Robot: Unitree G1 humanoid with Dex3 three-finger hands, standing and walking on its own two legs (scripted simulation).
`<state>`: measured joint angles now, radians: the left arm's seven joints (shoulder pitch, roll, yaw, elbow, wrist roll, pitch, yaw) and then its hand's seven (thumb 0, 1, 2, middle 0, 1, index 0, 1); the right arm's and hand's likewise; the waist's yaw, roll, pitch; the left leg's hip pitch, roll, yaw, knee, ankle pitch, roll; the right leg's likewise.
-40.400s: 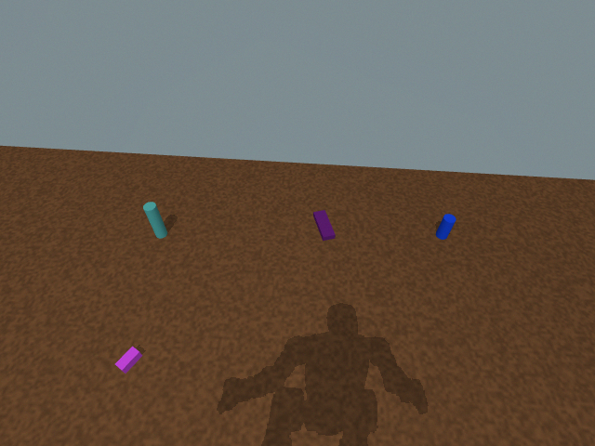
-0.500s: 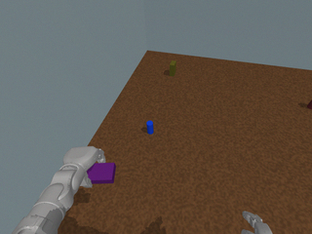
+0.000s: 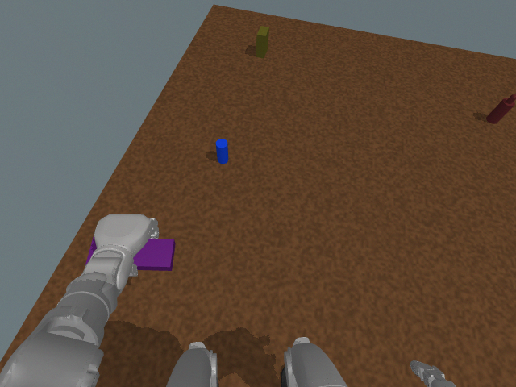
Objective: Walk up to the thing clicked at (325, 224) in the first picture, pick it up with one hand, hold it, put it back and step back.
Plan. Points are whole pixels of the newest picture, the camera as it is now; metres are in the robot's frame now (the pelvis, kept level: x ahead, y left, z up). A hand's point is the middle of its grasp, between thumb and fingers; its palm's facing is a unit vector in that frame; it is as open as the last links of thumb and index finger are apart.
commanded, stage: crouch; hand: left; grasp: from above
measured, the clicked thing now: (132, 253) +0.37 +0.22 -0.14
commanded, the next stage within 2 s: lower in 1.50 s
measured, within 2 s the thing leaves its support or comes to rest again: neither
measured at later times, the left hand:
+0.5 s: hand (158, 262) +0.42 +0.23 -0.35, palm faces -0.45 +0.01 -0.89, open 8.3 cm
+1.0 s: hand (166, 264) +0.46 +0.23 -0.47, palm faces -0.45 +0.00 -0.89, open 8.3 cm
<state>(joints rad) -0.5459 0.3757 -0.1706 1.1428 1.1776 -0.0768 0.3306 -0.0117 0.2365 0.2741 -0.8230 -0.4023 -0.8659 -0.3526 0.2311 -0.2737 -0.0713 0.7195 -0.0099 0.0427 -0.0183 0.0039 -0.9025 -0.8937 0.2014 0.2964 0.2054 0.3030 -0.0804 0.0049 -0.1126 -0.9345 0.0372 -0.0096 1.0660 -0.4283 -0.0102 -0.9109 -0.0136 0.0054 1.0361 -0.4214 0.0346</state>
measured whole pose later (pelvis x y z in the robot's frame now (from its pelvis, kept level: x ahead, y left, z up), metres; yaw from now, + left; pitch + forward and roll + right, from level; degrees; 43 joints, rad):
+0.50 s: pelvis -0.03 +0.01 -0.20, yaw -2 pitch +37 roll -5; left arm -0.85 0.53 -0.01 1.30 1.20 -0.10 0.34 -0.01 0.27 0.24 -0.83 -0.35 -0.87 -0.30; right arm 0.22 -0.22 -0.01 0.74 -0.08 -0.04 0.02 0.00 -0.90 -0.89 0.20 0.30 0.21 0.30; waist -0.20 0.05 -0.19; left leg -1.89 0.02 -0.06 1.88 -0.64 0.01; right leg -1.83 -0.01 -0.01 1.82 -0.64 0.05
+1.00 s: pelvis -0.04 +0.00 -0.31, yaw -5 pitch +37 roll -7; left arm -1.02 0.69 0.06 1.42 1.27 -0.15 0.35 -0.01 0.26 0.25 -0.84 -0.33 -0.88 -0.29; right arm 0.17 -0.26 0.02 0.73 -0.13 -0.05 0.10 0.00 -0.91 -0.90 0.20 0.30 0.21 0.30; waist -0.26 0.01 -0.09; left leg -2.19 0.02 -0.12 2.22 -0.69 -0.01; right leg -2.12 0.01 -0.03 2.15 -0.69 0.05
